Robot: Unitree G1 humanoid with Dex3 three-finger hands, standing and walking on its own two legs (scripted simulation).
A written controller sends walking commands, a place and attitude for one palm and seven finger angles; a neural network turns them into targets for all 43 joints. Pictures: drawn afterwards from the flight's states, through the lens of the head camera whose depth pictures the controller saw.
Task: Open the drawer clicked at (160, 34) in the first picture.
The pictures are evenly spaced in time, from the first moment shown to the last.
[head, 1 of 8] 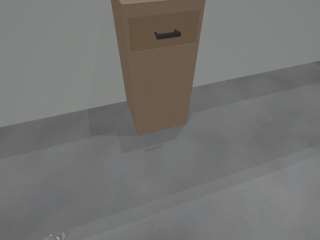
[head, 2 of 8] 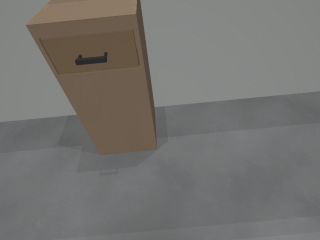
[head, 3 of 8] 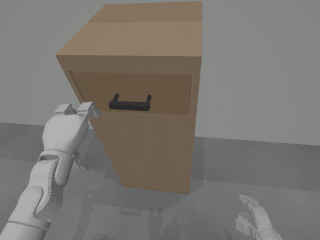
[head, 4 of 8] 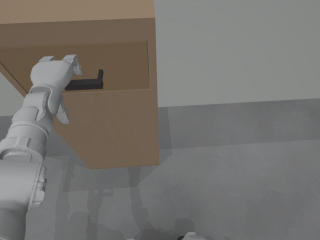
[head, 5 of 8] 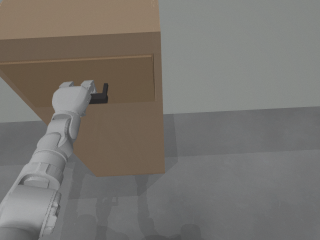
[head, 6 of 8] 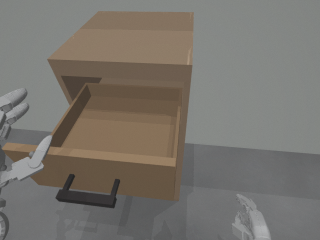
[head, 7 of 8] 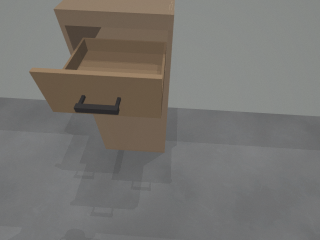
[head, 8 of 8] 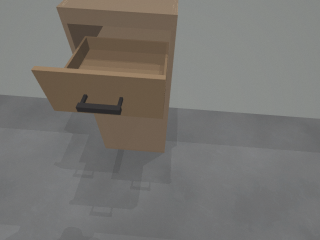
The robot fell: no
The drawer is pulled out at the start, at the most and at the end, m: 0.00 0.29 0.29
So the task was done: yes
